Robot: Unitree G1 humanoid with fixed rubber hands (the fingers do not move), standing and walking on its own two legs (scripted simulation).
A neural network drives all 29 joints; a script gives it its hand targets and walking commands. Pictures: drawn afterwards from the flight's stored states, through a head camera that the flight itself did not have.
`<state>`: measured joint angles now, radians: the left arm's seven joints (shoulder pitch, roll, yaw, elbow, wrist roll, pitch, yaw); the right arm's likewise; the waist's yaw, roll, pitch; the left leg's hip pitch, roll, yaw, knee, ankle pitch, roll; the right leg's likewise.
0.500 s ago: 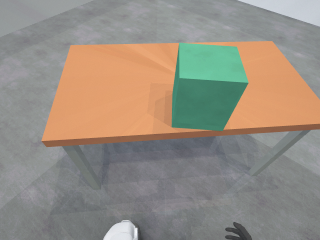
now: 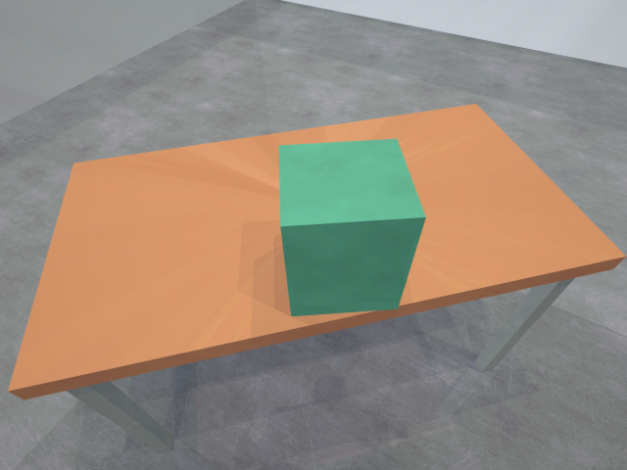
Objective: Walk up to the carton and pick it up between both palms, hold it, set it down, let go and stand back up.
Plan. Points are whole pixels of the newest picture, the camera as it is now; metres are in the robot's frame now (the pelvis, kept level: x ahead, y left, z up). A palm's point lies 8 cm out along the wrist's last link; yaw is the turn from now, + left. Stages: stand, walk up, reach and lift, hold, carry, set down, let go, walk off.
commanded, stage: walk up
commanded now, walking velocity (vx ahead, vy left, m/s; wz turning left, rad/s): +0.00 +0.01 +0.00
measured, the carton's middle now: (341, 231) +0.48 -0.05 -0.01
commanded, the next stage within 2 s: none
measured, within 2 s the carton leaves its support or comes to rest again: neither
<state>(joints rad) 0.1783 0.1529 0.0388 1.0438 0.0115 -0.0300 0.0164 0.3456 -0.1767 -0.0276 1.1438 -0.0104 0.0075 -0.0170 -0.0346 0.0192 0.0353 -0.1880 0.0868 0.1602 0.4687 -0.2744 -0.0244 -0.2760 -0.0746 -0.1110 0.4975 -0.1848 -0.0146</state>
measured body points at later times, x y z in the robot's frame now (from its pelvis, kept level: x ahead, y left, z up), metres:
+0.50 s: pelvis -0.02 +0.01 -0.01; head +0.00 +0.03 +0.44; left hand +0.03 +0.26 -0.17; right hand +0.03 -0.24 -0.16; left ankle -0.01 +0.13 -0.74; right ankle +0.05 -0.11 -0.74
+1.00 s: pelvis -0.04 -0.04 +0.01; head -0.03 -0.05 +0.46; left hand -0.02 +0.18 -0.14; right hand -0.05 -0.27 -0.16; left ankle -0.02 +0.11 -0.73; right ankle -0.05 -0.16 -0.74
